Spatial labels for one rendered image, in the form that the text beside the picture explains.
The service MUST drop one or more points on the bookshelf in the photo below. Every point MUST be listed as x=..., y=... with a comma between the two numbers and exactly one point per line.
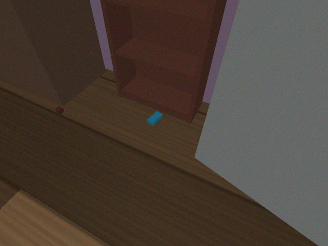
x=162, y=50

